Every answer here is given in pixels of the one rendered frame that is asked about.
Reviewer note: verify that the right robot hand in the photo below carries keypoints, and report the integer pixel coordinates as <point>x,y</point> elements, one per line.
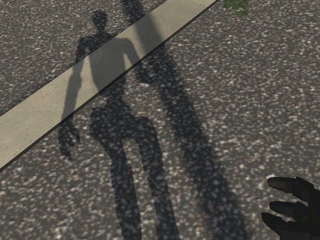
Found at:
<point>307,218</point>

